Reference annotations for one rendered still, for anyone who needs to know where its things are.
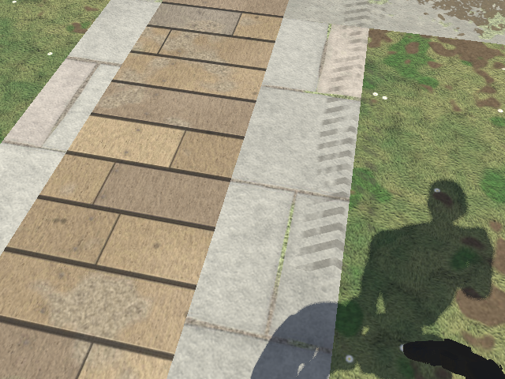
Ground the robot right hand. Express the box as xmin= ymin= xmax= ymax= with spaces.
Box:
xmin=403 ymin=339 xmax=505 ymax=379

